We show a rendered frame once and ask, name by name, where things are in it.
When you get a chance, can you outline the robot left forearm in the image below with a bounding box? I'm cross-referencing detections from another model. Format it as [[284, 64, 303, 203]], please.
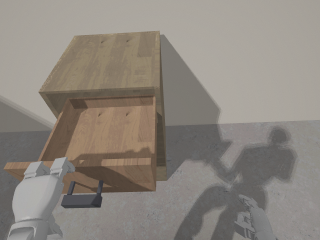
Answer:
[[7, 219, 50, 240]]

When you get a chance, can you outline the left robot hand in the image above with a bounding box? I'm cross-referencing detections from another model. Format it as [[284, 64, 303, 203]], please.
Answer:
[[12, 157, 76, 240]]

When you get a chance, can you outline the handle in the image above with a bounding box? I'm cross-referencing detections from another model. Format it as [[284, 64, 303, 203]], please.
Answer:
[[61, 180, 104, 209]]

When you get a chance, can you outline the drawer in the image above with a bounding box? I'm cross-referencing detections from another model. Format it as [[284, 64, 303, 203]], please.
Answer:
[[4, 94, 157, 194]]

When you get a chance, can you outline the right robot hand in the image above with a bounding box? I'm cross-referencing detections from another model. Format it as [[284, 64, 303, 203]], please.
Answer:
[[234, 194, 273, 240]]

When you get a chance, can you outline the cabinet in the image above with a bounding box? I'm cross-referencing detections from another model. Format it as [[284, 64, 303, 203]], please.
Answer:
[[38, 31, 167, 181]]

